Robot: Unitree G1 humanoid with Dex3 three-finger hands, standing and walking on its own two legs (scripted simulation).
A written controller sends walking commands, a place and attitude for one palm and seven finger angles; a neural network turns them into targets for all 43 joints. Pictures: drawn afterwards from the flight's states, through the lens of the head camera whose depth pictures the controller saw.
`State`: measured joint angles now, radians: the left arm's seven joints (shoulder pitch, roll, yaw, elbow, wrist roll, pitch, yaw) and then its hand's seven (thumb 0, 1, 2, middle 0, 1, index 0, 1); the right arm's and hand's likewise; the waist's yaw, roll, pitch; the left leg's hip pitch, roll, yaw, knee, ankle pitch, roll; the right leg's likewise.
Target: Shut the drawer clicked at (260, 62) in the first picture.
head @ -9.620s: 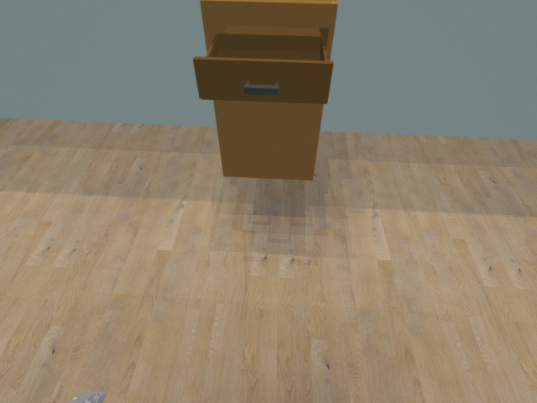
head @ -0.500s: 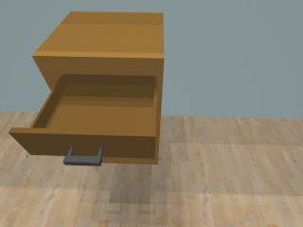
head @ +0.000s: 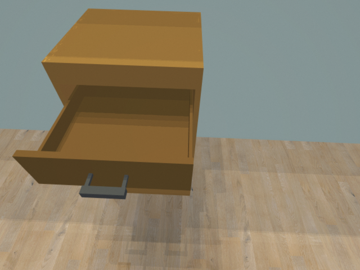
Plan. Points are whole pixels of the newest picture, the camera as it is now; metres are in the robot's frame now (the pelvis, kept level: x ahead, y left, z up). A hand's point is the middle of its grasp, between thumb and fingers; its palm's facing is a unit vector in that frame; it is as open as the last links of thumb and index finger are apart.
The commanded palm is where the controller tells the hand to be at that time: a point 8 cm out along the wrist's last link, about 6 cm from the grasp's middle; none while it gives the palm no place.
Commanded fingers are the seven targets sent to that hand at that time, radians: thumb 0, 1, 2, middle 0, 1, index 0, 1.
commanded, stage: come to a stop and stand still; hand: left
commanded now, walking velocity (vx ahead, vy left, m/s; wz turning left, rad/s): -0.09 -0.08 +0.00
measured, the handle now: (105, 185) +0.32 +0.22 -0.04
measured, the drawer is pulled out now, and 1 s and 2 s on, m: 0.29 0.29 0.29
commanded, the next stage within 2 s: look again from close up in 1.12 s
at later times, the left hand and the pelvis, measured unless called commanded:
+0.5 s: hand out of the picture +0.01 +0.20 -0.17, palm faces +0.02 -0.98 -0.22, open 7.4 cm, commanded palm none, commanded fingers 0.00 0.90 0.90 -0.20 -0.30 -0.20 -0.30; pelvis -0.01 +0.01 +0.00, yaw -1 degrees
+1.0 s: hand out of the picture -0.02 +0.16 -0.17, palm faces +0.03 -0.98 -0.18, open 7.3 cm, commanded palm none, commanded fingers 0.00 0.90 0.90 -0.20 -0.30 -0.20 -0.30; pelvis -0.02 -0.01 +0.01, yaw +0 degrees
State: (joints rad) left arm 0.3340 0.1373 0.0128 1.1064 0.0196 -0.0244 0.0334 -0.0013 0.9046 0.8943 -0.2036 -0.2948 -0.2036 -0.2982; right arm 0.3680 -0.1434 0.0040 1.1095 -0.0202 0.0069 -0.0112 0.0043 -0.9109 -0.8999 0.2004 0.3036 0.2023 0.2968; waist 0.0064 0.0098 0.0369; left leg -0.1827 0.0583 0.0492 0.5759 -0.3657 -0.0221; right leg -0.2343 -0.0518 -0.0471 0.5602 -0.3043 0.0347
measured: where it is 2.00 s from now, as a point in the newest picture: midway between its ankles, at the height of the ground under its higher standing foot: outside the picture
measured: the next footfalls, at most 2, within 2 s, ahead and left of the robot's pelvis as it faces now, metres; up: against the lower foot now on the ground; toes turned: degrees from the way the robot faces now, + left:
none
